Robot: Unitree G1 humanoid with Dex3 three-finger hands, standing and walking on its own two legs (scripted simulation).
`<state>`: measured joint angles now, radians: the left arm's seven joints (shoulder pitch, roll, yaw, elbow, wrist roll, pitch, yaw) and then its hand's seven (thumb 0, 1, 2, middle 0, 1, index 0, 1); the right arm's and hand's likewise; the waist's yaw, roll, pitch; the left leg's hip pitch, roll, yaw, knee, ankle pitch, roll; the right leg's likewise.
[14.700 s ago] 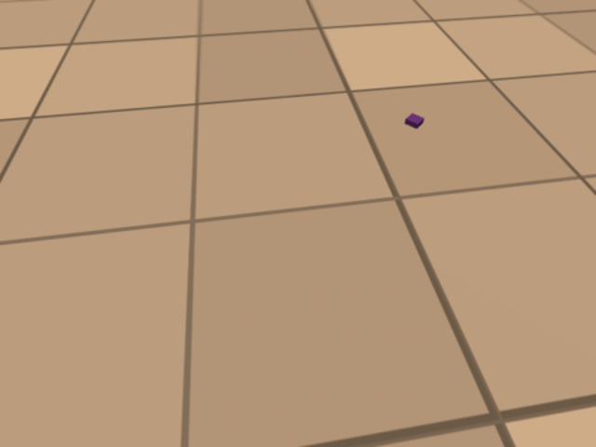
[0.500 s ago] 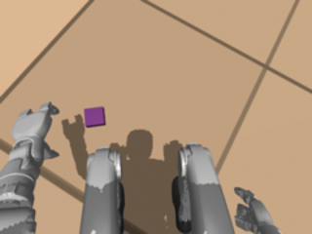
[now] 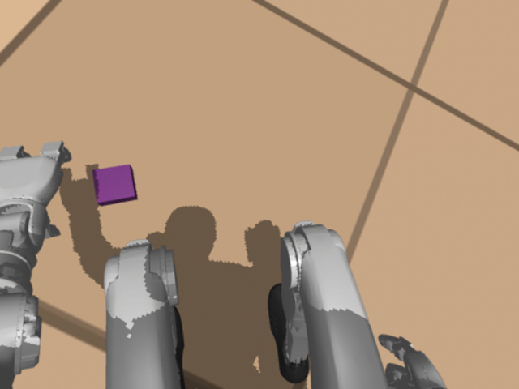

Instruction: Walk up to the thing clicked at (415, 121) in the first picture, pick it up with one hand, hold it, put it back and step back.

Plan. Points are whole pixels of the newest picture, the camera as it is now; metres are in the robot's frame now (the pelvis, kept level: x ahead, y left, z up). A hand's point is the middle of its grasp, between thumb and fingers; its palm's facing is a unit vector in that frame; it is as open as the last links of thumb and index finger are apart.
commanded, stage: rise first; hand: left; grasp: from above
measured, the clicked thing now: (115, 185) +0.48 +0.24 -0.34
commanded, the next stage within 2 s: none
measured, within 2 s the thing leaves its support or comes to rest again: neither
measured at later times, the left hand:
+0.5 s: hand (59, 193) +0.43 +0.29 -0.20, palm faces -0.44 -0.08 -0.89, open 13.2 cm
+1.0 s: hand (65, 189) +0.44 +0.29 -0.21, palm faces -0.44 -0.08 -0.90, open 13.2 cm
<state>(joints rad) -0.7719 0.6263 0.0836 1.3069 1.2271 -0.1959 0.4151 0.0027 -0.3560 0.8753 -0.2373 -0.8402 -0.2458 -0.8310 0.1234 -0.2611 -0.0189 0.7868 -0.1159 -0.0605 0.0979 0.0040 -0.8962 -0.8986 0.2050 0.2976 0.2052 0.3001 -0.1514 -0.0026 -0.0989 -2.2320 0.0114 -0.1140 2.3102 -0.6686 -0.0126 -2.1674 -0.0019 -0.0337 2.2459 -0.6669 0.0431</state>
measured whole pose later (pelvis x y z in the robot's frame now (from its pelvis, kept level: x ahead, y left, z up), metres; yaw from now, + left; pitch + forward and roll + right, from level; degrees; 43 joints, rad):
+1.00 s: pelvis +0.01 +0.00 -0.03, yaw -2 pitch +33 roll -7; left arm -0.87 0.69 0.13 1.44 1.24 -0.20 0.47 0.00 -0.37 0.86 -0.23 -0.89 -0.24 -0.87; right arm 0.13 -0.28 0.03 0.78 -0.16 -0.08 0.14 0.00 -0.90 -0.90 0.20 0.30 0.20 0.30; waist -0.21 -0.02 -0.04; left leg -2.32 0.01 -0.15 2.43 -0.70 -0.02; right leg -2.25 0.01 -0.05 2.35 -0.68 0.05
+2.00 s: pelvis +0.00 +0.00 -0.04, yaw -2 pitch +32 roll -7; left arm -0.90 0.70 0.12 1.50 1.25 -0.19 0.49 0.00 -0.17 0.71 -0.43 -0.70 -0.43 -0.69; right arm 0.13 -0.29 0.05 0.78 -0.16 -0.11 0.17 0.00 -0.90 -0.90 0.20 0.30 0.20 0.30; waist -0.23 -0.01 -0.04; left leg -2.32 0.01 -0.16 2.43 -0.68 -0.03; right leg -2.26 0.01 -0.06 2.35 -0.66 0.04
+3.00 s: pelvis +0.01 +0.00 -0.04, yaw -4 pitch +33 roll -8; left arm -1.05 0.68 0.13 1.63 1.27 -0.09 0.59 0.00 -0.18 0.70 -0.43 -0.66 -0.42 -0.66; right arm 0.16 -0.30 0.09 0.77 -0.21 -0.15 0.23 0.00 -0.90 -0.89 0.20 0.30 0.20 0.30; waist -0.33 0.00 -0.01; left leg -2.35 0.02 -0.18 2.46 -0.69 -0.03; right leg -2.29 0.03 -0.07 2.37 -0.65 0.05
